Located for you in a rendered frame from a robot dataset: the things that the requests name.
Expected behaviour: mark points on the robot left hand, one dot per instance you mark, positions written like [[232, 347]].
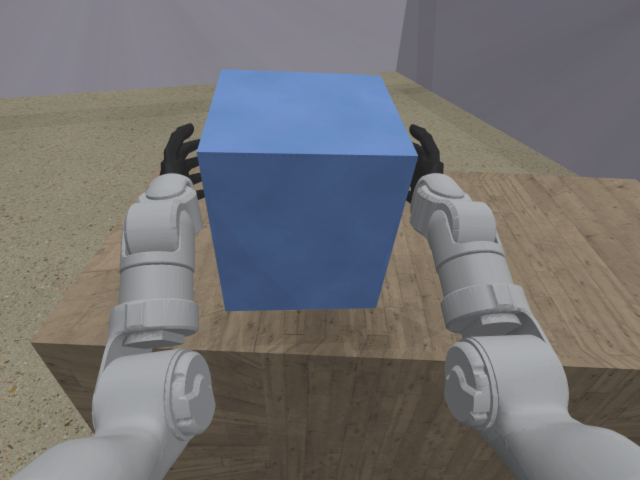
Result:
[[175, 153]]

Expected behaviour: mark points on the robot left forearm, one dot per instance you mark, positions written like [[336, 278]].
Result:
[[156, 305]]

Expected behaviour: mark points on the robot right upper arm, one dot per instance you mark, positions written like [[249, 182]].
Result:
[[513, 391]]

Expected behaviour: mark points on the robot right forearm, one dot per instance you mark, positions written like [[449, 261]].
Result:
[[480, 298]]

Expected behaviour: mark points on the carton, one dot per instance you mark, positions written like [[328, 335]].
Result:
[[305, 178]]

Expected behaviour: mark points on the robot right hand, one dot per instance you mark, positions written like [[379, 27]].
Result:
[[428, 161]]

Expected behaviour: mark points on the robot left upper arm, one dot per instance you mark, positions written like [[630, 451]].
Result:
[[147, 407]]

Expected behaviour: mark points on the pedestal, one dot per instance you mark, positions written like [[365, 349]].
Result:
[[358, 394]]

